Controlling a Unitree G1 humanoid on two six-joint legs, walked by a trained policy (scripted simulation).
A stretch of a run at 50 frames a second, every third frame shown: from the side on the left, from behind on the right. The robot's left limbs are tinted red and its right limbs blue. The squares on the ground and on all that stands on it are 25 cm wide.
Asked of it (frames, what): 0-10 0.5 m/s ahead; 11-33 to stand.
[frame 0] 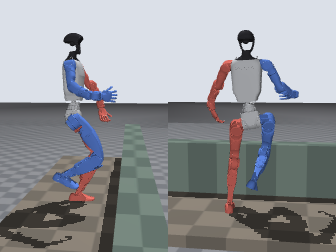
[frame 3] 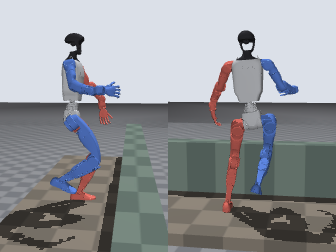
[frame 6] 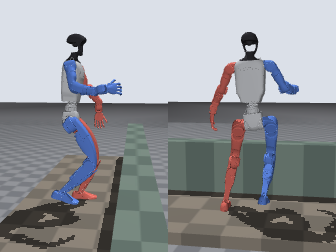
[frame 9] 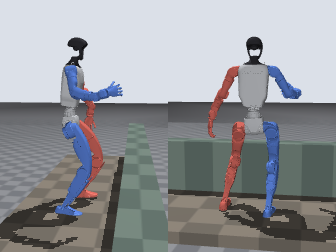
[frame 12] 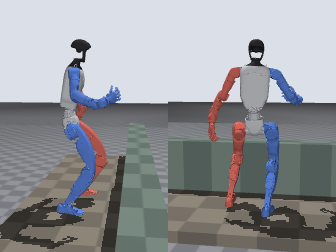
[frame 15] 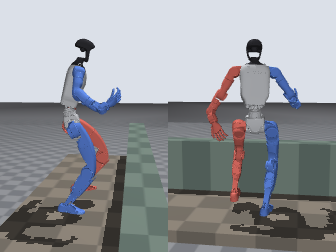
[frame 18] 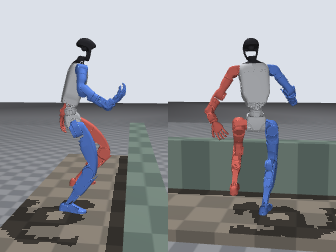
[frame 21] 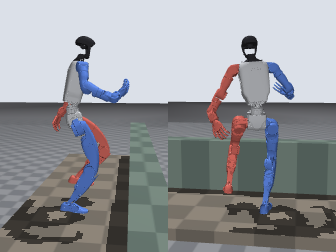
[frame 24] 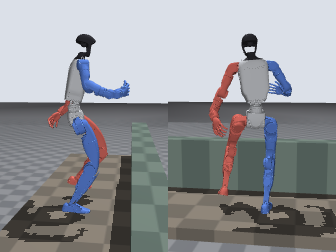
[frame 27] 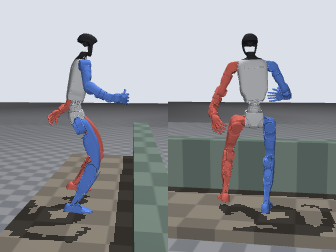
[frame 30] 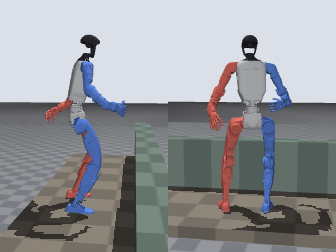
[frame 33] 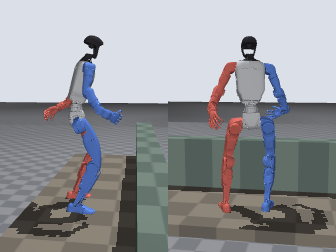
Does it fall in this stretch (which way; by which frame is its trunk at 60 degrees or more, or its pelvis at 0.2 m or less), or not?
no
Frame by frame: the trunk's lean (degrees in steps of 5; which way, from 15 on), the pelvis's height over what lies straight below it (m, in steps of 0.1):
0: 0, 0.8
3: 5, 0.8
6: 5, 0.7
9: 5, 0.7
12: 10, 0.7
15: 15 forward, 0.7
18: 15 forward, 0.7
21: 15 forward, 0.7
24: 15 forward, 0.7
27: 15 forward, 0.7
30: 15 forward, 0.7
33: 15 forward, 0.7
